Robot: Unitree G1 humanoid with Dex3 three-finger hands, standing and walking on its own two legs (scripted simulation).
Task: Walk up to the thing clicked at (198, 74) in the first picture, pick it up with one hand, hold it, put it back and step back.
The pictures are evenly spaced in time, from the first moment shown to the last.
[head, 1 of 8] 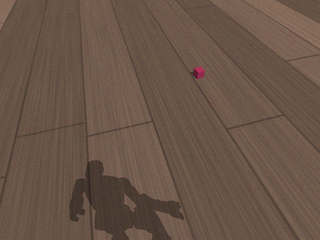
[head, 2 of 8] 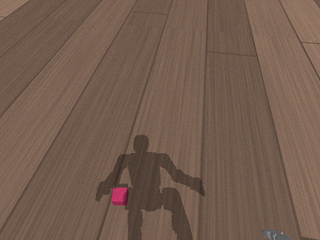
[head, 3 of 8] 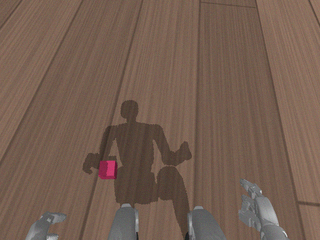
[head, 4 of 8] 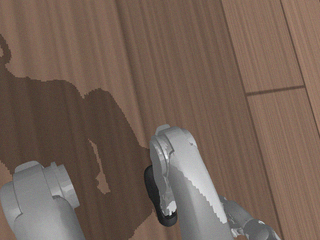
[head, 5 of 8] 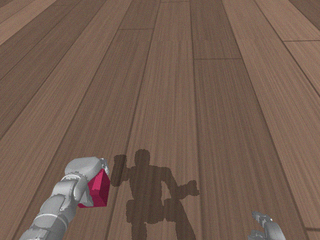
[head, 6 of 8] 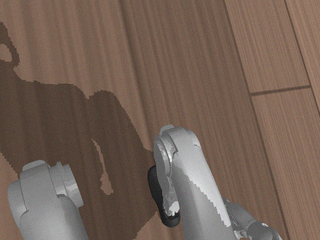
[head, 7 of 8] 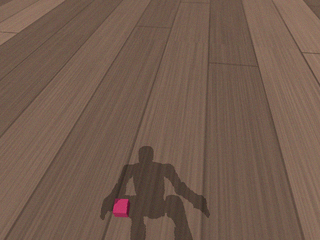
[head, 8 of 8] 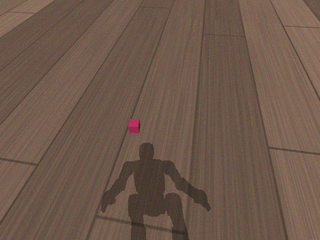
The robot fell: no
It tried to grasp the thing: yes
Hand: left
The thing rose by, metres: 0.66
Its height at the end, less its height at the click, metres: +0.00
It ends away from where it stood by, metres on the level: 0.03
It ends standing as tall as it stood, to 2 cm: yes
